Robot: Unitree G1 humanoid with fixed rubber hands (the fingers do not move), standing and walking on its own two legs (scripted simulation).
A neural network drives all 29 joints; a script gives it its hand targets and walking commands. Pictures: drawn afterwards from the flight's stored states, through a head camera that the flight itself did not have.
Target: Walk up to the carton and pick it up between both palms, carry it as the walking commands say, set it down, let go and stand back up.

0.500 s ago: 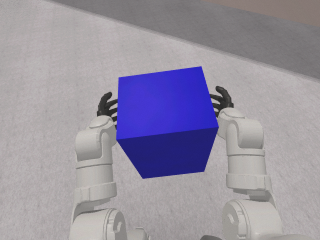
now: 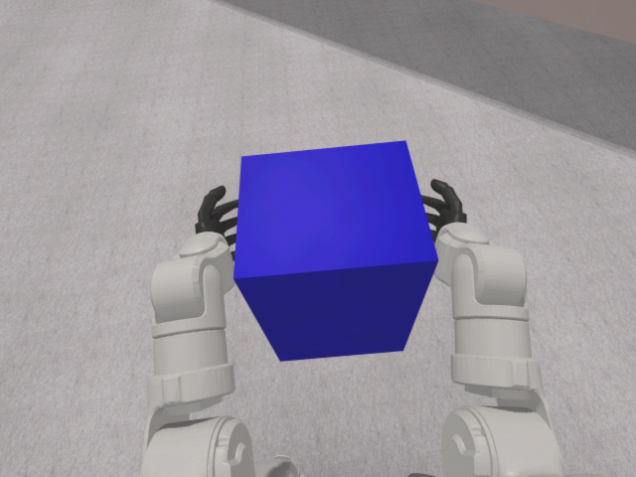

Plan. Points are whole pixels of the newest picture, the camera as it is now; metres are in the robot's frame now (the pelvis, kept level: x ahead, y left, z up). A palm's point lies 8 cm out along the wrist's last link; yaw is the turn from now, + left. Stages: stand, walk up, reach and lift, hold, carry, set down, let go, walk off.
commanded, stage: carry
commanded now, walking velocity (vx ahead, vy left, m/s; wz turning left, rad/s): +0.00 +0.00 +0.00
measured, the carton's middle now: (333, 267) +0.36 +0.00 +0.03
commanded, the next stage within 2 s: none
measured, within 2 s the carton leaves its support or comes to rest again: neither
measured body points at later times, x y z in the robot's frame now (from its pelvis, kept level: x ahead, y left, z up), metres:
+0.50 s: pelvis -0.05 +0.04 +0.00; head -0.04 +0.03 +0.45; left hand +0.30 +0.20 +0.12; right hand +0.32 -0.09 +0.11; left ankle +0.04 +0.14 -0.71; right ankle -0.04 -0.09 -0.71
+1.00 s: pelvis -0.07 +0.08 +0.00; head -0.05 +0.08 +0.45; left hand +0.23 +0.32 +0.10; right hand +0.32 +0.04 +0.10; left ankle -0.05 +0.23 -0.69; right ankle -0.04 -0.05 -0.71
